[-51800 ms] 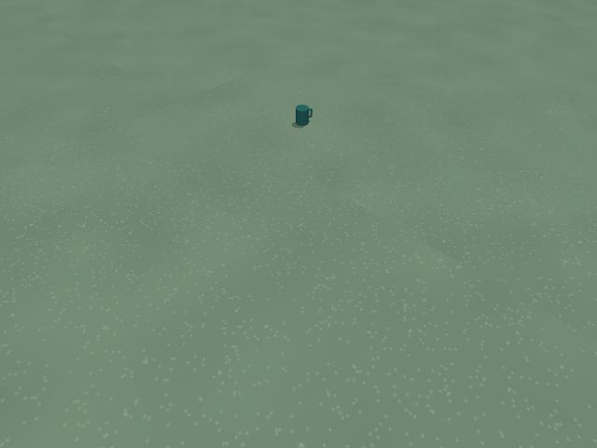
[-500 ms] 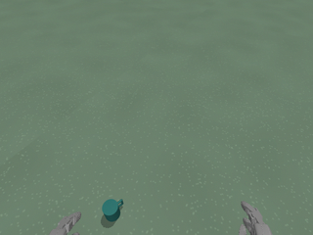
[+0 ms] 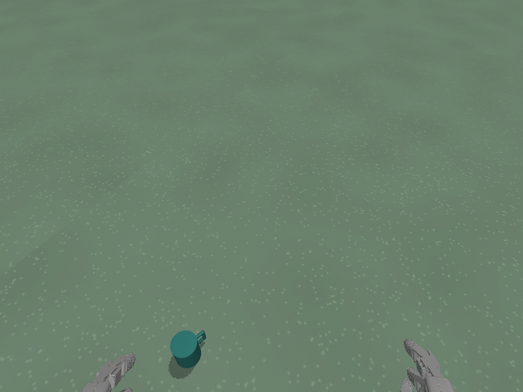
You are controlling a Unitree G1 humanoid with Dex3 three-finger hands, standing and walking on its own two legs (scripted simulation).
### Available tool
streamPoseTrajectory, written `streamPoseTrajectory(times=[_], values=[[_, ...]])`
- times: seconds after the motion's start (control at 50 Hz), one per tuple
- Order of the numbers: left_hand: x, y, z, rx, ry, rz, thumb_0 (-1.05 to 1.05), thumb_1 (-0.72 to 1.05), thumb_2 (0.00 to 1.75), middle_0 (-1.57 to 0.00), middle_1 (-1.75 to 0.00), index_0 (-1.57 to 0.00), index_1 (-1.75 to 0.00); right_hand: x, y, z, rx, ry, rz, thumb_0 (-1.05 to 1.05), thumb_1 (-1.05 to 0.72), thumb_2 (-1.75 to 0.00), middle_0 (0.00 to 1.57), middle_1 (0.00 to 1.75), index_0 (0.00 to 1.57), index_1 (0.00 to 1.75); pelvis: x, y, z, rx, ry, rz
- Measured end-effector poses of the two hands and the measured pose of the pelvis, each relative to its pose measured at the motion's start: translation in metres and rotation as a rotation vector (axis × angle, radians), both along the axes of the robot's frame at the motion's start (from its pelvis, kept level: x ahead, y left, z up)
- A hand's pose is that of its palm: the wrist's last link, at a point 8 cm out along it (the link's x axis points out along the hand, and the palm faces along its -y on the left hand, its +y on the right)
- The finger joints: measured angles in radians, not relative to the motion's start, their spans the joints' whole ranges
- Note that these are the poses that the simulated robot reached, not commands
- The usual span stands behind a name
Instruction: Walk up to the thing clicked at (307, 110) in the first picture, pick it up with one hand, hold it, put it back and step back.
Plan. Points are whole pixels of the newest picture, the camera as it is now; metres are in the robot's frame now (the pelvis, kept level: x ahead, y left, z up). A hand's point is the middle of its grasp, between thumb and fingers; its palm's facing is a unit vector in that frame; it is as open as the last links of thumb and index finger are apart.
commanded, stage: home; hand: left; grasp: from above
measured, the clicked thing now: (190, 345) +0.47 +0.23 -0.66
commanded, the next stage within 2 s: stand in 0.30 s
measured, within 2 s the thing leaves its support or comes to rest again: neither
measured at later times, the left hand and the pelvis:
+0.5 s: hand out of the picture +0.17 +0.20 -0.07, palm faces +0.02 -0.95 -0.30, open 7.4 cm; pelvis +0.00 +0.00 +0.01, yaw +0 degrees
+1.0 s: hand out of the picture +0.04 +0.24 -0.11, palm faces +0.04 -0.95 -0.32, open 7.4 cm; pelvis -0.01 +0.01 +0.05, yaw +0 degrees
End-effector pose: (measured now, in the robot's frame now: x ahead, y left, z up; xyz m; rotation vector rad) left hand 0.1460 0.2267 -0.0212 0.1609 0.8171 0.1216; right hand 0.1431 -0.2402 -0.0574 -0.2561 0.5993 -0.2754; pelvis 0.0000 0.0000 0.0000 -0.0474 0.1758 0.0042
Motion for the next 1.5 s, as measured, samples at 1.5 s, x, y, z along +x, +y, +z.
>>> streamPoseTrajectory(times=[1.5], values=[[-0.143,0.061,-0.038,0.137,0.476,0.112,0.01,0.91,0.90,-0.21,-0.30,-0.20,-0.30,-0.113,-0.043,-0.007,0.066,0.648,-0.034,0.01,-0.91,-0.90,0.20,0.30,0.21,0.30,-0.023,0.000,0.065,0.045,-0.264,0.004]])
